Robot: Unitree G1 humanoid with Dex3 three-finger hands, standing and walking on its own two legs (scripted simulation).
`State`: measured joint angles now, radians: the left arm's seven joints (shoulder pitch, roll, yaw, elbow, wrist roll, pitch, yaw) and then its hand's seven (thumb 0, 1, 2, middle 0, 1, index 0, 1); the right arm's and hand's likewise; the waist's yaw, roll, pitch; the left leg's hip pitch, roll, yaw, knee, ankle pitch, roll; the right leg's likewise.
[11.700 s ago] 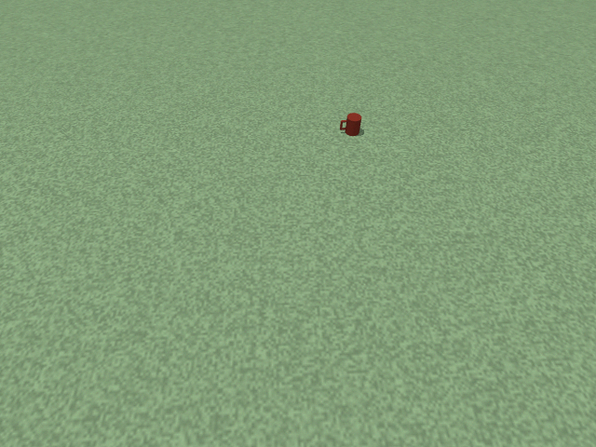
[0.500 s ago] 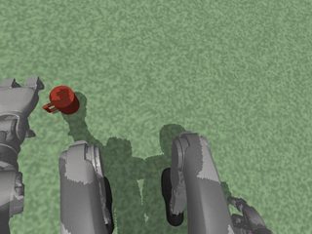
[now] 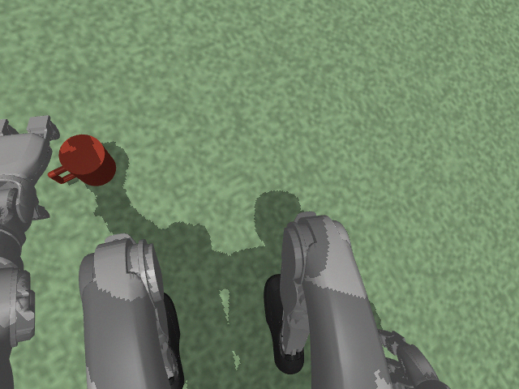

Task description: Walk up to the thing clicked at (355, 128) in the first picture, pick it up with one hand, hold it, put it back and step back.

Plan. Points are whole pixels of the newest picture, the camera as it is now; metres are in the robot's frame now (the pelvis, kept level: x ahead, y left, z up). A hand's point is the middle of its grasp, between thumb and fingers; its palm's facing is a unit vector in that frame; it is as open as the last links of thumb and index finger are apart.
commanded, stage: rise first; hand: left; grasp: from above
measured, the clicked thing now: (81, 165) +0.48 +0.28 -0.29
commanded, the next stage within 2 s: approach in 1.94 s
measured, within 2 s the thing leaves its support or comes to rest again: neither
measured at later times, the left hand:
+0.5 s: hand (39, 176) +0.43 +0.31 -0.18, palm faces -0.45 -0.07 -0.89, open 13.9 cm
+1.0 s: hand (35, 166) +0.45 +0.32 -0.18, palm faces -0.45 -0.06 -0.89, open 14.0 cm
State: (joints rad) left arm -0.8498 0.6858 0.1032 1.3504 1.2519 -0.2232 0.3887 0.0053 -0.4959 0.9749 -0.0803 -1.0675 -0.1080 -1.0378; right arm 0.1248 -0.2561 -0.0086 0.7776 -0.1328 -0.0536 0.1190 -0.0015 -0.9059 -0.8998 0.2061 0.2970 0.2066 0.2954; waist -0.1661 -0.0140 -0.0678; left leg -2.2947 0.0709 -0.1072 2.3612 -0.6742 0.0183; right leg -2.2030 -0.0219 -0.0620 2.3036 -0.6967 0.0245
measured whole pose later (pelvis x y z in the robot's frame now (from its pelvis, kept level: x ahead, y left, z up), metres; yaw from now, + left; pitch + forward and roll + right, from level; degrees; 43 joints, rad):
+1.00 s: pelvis +0.00 +0.00 -0.02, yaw -1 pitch +33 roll -8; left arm -0.92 0.77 0.12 1.42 1.27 -0.24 0.38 0.01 -0.53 1.02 -0.10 -1.04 -0.10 -1.05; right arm 0.14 -0.27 0.04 0.77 -0.15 -0.05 0.14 0.00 -0.91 -0.90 0.21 0.30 0.21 0.30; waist -0.21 -0.02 -0.04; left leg -2.34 0.06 -0.13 2.42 -0.68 0.02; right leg -2.23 -0.02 -0.08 2.34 -0.70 0.03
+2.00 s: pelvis +0.00 +0.00 -0.01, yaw -1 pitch +33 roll -8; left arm -0.93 0.77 0.10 1.44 1.27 -0.24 0.37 0.01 -0.45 0.94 -0.19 -0.96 -0.18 -0.96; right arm 0.15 -0.27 0.06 0.76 -0.15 -0.06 0.13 0.00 -0.91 -0.90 0.21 0.30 0.21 0.30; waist -0.22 -0.01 -0.05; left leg -2.33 0.05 -0.13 2.39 -0.65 0.02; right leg -2.22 -0.02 -0.08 2.32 -0.68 0.03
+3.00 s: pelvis +0.00 +0.00 -0.02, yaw -2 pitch +32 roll -9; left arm -1.01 0.74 0.05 1.54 1.28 -0.22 0.42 0.00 -0.52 1.04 -0.09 -1.05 -0.10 -1.04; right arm 0.15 -0.28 0.09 0.74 -0.17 -0.09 0.14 0.00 -0.90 -0.89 0.20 0.30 0.21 0.30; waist -0.26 -0.03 -0.04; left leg -2.34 0.05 -0.15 2.42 -0.66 0.01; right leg -2.23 -0.01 -0.09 2.34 -0.68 0.03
